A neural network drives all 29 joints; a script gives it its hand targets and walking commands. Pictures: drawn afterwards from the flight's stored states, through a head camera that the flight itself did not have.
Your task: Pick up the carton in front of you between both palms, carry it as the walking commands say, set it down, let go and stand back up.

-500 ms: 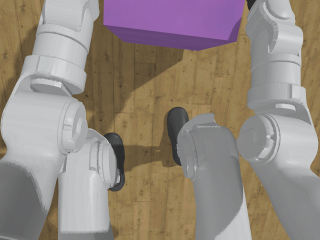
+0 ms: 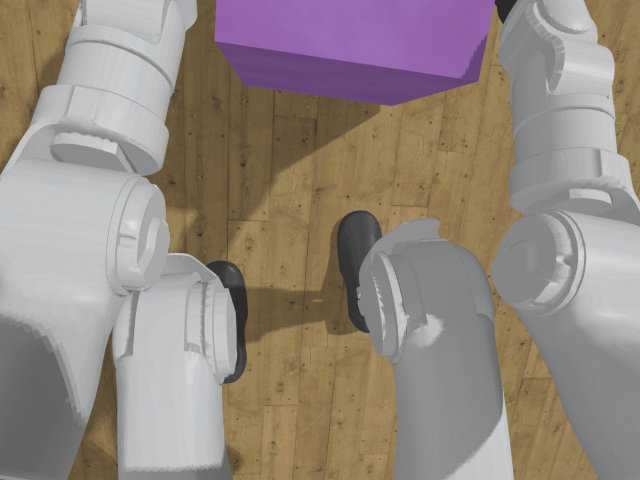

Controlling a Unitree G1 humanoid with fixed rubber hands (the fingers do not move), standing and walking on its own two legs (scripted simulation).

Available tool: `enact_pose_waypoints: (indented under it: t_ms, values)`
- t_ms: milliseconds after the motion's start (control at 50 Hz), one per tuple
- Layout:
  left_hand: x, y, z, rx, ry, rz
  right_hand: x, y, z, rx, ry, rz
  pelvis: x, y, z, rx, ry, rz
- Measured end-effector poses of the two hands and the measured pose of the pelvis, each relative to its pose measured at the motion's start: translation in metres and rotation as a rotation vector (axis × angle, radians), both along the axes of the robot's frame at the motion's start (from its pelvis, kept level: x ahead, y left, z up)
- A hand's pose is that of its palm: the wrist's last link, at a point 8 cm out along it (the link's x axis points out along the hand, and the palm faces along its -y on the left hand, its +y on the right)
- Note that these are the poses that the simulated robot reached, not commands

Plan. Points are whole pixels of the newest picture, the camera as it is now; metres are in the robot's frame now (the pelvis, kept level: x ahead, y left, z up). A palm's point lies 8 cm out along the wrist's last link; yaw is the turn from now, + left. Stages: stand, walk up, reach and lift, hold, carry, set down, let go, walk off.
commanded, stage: set down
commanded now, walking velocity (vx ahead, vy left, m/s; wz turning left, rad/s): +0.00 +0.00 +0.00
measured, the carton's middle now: out of the picture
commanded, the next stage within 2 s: let go in 1.88 s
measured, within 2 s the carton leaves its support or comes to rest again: neither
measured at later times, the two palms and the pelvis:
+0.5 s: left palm out of the picture +0.58 +0.04 -0.18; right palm out of the picture +0.51 -0.27 -0.17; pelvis +0.00 +0.01 -0.01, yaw -1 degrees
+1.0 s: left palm out of the picture +0.62 +0.06 -0.14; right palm out of the picture +0.51 -0.29 -0.14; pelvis +0.00 -0.01 +0.00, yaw -1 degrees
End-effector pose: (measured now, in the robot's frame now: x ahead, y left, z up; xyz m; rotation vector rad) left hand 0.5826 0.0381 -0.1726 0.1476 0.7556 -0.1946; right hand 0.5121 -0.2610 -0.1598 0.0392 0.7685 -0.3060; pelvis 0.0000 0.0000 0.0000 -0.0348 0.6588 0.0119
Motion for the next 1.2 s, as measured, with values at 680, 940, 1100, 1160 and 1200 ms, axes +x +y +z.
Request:
enact_pose_waypoints:
  t_ms: [680, 940, 1100, 1160, 1200]
  values:
    - [-0.001, 0.013, -0.026, -0.006, -0.041, -0.047, -0.014, -0.009, -0.03, -0.009, 0.036, -0.054, -0.003, 0.004, -0.005, -0.02, -0.065, -0.005]
    - [0.032, 0.036, 0.015, 0.028, -0.118, 0.016, -0.001, -0.03, -0.007, -0.034, -0.06, -0.107, -0.002, -0.009, -0.003, -0.006, -0.043, -0.009]
    - [0.037, 0.019, 0.075, 0.047, -0.144, 0.019, 0.002, -0.036, 0.059, -0.029, -0.126, -0.119, -0.003, -0.009, 0.024, 0.013, 0.0, -0.045]
    - [0.037, 0.021, 0.098, 0.052, -0.124, 0.033, 0.0, -0.036, 0.082, -0.024, -0.121, -0.122, -0.003, -0.009, 0.04, 0.02, 0.03, -0.05]
    - [0.037, 0.024, 0.112, 0.051, -0.116, 0.038, 0.0, -0.034, 0.095, -0.024, -0.119, -0.121, -0.002, -0.009, 0.05, 0.024, 0.051, -0.051]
